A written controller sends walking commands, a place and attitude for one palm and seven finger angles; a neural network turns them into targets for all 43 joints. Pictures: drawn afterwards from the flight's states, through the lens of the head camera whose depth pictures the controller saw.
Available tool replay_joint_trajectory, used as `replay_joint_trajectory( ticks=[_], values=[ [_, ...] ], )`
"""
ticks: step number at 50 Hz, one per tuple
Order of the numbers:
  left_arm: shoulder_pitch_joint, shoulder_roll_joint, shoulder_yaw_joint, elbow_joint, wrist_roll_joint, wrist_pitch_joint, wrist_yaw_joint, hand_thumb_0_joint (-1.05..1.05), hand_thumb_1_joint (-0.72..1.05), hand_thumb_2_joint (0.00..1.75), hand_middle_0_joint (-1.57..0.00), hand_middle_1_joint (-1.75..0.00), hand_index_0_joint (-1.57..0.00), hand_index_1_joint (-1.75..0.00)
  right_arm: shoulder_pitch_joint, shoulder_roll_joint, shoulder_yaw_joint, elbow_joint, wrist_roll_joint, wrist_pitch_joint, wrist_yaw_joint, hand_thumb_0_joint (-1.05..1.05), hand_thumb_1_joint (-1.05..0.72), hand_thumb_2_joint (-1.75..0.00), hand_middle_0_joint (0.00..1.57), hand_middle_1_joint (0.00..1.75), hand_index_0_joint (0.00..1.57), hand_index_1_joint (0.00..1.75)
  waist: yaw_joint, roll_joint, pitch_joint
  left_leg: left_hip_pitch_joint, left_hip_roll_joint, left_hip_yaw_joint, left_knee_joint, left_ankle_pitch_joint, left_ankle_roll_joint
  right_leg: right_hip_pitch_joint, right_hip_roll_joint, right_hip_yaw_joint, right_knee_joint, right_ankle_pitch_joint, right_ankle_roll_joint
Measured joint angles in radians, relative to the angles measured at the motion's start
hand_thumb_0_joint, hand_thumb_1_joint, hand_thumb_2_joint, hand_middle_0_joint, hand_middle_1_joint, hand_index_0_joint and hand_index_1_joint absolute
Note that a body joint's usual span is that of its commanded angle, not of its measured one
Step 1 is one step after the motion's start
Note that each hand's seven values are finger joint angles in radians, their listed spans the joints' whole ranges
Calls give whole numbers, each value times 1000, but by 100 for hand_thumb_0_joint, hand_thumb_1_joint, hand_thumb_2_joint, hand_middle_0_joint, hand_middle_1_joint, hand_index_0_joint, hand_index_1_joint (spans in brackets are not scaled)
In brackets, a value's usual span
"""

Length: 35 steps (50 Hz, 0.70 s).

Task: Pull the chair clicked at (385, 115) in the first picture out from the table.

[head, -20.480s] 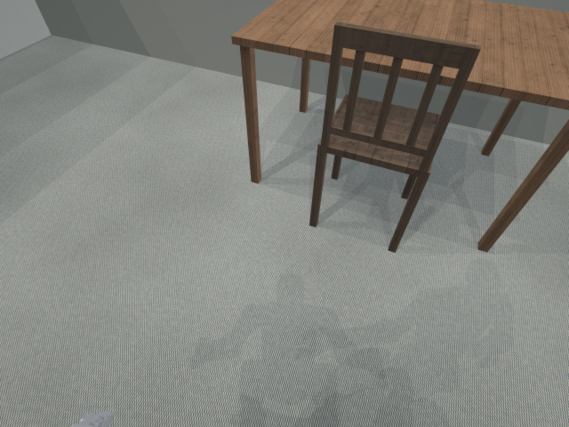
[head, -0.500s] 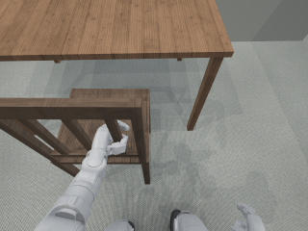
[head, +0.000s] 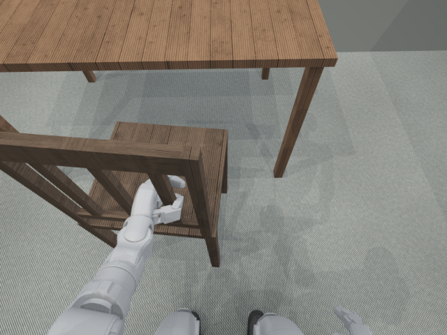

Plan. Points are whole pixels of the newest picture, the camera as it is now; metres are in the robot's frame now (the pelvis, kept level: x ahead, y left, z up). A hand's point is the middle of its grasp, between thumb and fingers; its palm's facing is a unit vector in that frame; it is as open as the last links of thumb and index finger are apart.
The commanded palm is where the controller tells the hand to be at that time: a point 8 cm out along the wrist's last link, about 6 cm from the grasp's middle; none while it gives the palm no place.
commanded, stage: step backward, pulling the chair out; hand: left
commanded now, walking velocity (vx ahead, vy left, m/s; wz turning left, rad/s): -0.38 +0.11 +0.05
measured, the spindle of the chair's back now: (120, 194) +0.38 +0.23 -0.08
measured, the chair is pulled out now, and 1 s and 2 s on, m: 0.25 0.44 0.61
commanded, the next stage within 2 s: stop walking, hand still on the chair in 1.30 s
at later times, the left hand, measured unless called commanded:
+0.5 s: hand (171, 250) +0.26 +0.11 -0.06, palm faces -0.07 -0.99 -0.15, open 5.8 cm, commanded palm +0.24 +0.17 -0.06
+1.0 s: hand (166, 315) +0.15 +0.10 -0.06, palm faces -0.06 -0.99 -0.16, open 5.9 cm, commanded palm +0.13 +0.16 -0.06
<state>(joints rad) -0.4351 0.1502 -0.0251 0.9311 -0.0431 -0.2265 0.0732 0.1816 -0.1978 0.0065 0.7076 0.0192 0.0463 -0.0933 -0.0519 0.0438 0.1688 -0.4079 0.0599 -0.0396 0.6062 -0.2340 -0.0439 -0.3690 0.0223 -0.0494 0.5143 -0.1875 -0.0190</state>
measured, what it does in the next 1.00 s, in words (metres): walks backwards: left foot, then right foot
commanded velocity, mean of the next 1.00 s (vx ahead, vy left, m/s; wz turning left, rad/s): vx -0.38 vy -0.03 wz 0.02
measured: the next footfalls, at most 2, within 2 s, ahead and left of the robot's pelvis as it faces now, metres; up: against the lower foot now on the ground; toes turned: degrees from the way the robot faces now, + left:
left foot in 0.16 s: +0.00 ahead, +0.14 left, +0.00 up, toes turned +1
right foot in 0.34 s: +0.00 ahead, -0.11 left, +0.00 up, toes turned -2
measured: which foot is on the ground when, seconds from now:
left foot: up 0.00-0.14, down 0.16-0.42, up 0.44-0.58, down 0.60-0.94, up 0.96-1.00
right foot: down 0.00-0.22, up 0.24-0.32, down 0.34-0.64, up 0.66-0.88, down 0.90-1.00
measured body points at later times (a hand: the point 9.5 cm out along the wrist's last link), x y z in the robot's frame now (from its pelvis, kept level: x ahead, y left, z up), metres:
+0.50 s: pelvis -0.08 +0.01 +0.00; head +0.01 +0.00 +0.44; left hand +0.26 +0.16 -0.05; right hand +0.04 -0.23 -0.13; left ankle -0.08 +0.14 -0.71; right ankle -0.04 -0.11 -0.73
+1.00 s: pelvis -0.20 +0.00 +0.01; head -0.10 -0.03 +0.44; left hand +0.15 +0.16 -0.05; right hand -0.10 -0.23 -0.14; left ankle -0.15 +0.14 -0.71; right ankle -0.20 -0.11 -0.73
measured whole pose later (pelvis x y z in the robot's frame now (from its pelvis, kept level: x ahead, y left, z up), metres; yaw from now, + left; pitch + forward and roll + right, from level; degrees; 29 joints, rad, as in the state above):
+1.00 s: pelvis -0.20 +0.00 +0.01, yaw -2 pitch +2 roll -1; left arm -0.42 0.15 0.03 0.92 -0.07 -0.23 0.06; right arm 0.15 -0.18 0.01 0.70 0.03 0.05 -0.07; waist -0.06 0.07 0.20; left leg -0.45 0.06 -0.04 0.72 -0.35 -0.04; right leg -0.28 0.04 -0.02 0.48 -0.24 -0.03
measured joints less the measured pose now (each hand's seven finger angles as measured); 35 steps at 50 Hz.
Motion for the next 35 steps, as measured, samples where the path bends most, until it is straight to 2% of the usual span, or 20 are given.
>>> replay_joint_trajectory(
  ticks=[3, 5, 7, 8, 9, 12, 15, 19, 22, 25, 27, 29, 30, 31, 33, 35],
  values=[
    [0, -5, 14, -7, -3, 10, 5, 9, 61, 80, -33, -121, -50, -145, -13, -22, -7, -10, 8, 4, -10, 0, -91, -89, 20, 30, 20, 30, -22, -4, -8, -29, -36, -15, 121, -156, 1, -27, -18, -1, -3, 17, 1],
    [6, -15, 13, -26, -1, 24, 9, 10, 61, 80, -32, -121, -50, -145, -17, -42, -8, -14, 8, 6, -18, 0, -91, -89, 20, 30, 20, 30, -32, -10, -15, -12, -53, -14, 128, -198, 4, -43, -34, 0, -9, 31, 7],
    [13, -25, -1, -50, 5, 41, 13, 10, 62, 79, -32, -122, -50, -145, -16, -63, -8, -20, 8, 11, -26, 0, -91, -89, 20, 30, 20, 30, -40, -10, -23, 40, -47, -6, 40, -154, 6, -55, -46, -8, -13, 42, 18],
    [15, -29, -15, -65, 9, 51, 15, 10, 62, 79, -31, -123, -50, -145, -14, -72, -10, -24, 7, 15, -31, 0, -91, -89, 20, 30, 20, 30, -44, -7, -26, 65, -38, -2, -22, -70, 16, -62, -50, -15, -10, 46, 24],
    [14, -27, -27, -79, 10, 61, 15, 10, 62, 79, -31, -124, -50, -145, -19, -72, -13, -26, 7, 23, -36, 0, -91, -89, 20, 30, 20, 30, -41, -22, -18, 71, -47, 5, -43, -30, 26, -63, -62, -13, -10, 51, 30],
    [33, -11, -58, -117, 6, 78, 8, 10, 63, 79, -29, -126, -50, -145, -15, -54, -13, -55, 1, 47, -37, 0, -91, -89, 20, 30, 20, 30, -10, -67, -10, 85, -64, 40, -70, -29, 39, -72, -78, 14, 18, 52, 34],
    [57, -12, -66, -118, 4, 68, -4, 10, 63, 79, -29, -126, -50, -145, -3, -29, -11, -66, -11, 42, -26, 0, -91, -89, 20, 30, 20, 30, 6, -60, -23, 76, -55, 41, -73, -27, 38, -48, -60, 20, 101, -70, 21],
    [46, -16, -49, -78, 5, 36, -9, 11, 62, 81, -32, -125, -50, -145, -17, 5, 4, -41, -13, 24, 0, 0, -91, -89, 20, 30, 20, 30, 33, -32, -18, 54, -21, 39, -47, -24, 21, 24, -25, 17, 13, -59, 16],
    [20, -17, -23, -37, -4, 18, -7, 11, 61, 81, -33, -122, -50, -145, -42, 17, 12, -34, 0, 24, -1, 0, -91, -89, 20, 30, 20, 30, 12, -5, -1, 23, -4, 28, -2, -30, 6, 23, -7, 1, -13, -9, 5],
    [-1, -28, -8, -10, -3, 24, -2, 12, 61, 80, -33, -121, -50, -145, -46, 5, 11, -29, 6, 21, -11, 0, -91, -89, 20, 30, 20, 30, -5, -5, -12, -22, -41, -2, 139, -185, 2, -4, -23, -2, -13, 6, 5],
    [-7, -37, -7, -11, 3, 38, 3, 12, 62, 80, -32, -121, -50, -145, -45, -13, 12, -24, 5, 21, -18, 0, -91, -89, 20, 30, 20, 30, -16, -12, -17, -13, -56, -7, 149, -214, 0, -19, -40, -1, -16, 21, 12],
    [-6, -46, -17, -26, 8, 56, 8, 12, 63, 79, -31, -122, -50, -145, -38, -34, 12, -23, 4, 27, -25, 0, -91, -89, 20, 30, 20, 30, -27, -14, -24, 34, -49, 0, 59, -168, 1, -32, -53, -6, -17, 34, 23],
    [-3, -50, -30, -39, 11, 66, 9, 12, 63, 79, -31, -123, -50, -145, -31, -47, 10, -26, 5, 31, -30, 0, -91, -89, 20, 30, 20, 30, -31, -10, -29, 66, -37, 5, -10, -100, 6, -41, -54, -11, -12, 38, 30],
    [-4, -47, -43, -52, 11, 76, 10, 11, 63, 79, -30, -124, -50, -145, -31, -50, 5, -24, 4, 36, -34, 0, -91, -89, 20, 30, 20, 30, -33, -21, -25, 74, -44, 12, -41, -51, 19, -48, -66, -9, -7, 42, 38],
    [1, -33, -64, -75, 8, 85, 7, 11, 63, 79, -30, -125, -50, -145, -26, -46, -1, -35, 2, 53, -38, 0, -91, -89, 20, 30, 20, 30, -14, -57, -12, 82, -61, 40, -62, -24, 40, -56, -81, 14, 3, 56, 45],
    [19, -25, -74, -88, 5, 83, 1, 12, 63, 79, -29, -126, -50, -145, -10, -39, -6, -51, -10, 56, -33, 0, -91, -89, 20, 30, 20, 30, -4, -60, -17, 76, -57, 52, -77, -15, 49, -77, -69, 24, 119, -74, 34]
  ],
)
